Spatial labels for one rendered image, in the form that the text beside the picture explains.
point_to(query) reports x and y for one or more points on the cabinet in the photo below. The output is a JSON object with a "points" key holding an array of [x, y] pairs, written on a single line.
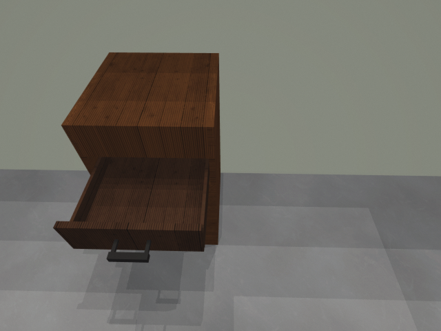
{"points": [[153, 105]]}

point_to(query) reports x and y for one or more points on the handle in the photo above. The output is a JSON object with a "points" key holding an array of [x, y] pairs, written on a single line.
{"points": [[139, 257]]}

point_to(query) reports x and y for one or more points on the drawer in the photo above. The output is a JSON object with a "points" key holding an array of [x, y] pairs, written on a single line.
{"points": [[135, 199]]}

